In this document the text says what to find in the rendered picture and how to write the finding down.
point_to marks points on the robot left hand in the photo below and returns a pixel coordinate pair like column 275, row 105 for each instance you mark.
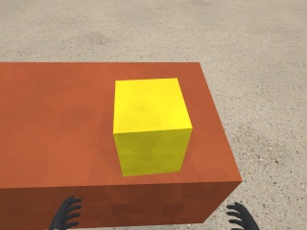
column 61, row 216

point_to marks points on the carton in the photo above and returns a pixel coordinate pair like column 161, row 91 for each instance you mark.
column 151, row 126

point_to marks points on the robot right hand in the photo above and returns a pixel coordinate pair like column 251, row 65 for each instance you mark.
column 246, row 219

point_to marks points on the pedestal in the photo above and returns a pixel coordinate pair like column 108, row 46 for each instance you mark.
column 56, row 141

